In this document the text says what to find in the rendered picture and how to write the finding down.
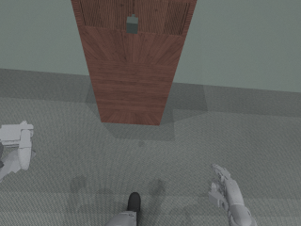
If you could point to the robot left hand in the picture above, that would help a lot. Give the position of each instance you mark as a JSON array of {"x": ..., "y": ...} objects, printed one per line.
[{"x": 16, "y": 136}]

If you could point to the handle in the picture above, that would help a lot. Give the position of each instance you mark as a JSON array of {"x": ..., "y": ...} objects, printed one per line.
[{"x": 132, "y": 24}]

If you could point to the drawer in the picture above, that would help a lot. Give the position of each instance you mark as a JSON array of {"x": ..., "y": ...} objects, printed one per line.
[{"x": 154, "y": 16}]

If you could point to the robot left thigh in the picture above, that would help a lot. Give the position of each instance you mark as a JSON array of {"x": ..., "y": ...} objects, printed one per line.
[{"x": 121, "y": 220}]

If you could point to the robot right hand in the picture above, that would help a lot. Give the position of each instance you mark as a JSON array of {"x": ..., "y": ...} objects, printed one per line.
[{"x": 229, "y": 192}]

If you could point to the right robot forearm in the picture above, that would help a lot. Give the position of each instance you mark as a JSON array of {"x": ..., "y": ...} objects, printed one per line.
[{"x": 239, "y": 215}]

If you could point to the left robot shin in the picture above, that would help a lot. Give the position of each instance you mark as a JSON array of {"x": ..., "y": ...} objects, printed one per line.
[{"x": 131, "y": 213}]

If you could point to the cabinet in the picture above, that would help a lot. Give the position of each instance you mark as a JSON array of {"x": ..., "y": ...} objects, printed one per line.
[{"x": 131, "y": 74}]

